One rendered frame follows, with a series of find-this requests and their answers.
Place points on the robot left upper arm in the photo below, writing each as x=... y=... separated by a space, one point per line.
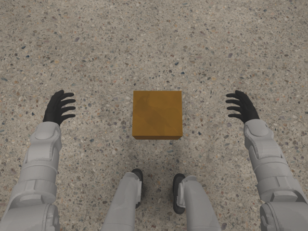
x=43 y=217

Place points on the robot left forearm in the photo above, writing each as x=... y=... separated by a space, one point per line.
x=36 y=184

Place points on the robot right shin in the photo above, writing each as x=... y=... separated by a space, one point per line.
x=187 y=178

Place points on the robot right hand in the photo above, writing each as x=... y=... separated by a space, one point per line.
x=247 y=110

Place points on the robot left hand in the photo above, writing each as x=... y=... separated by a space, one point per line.
x=54 y=109

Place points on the carton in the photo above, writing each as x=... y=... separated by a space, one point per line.
x=157 y=115

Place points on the robot right upper arm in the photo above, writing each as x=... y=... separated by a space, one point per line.
x=284 y=216

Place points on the robot right forearm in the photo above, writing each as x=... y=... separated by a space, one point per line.
x=275 y=180

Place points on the robot left thigh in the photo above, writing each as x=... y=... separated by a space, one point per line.
x=121 y=213

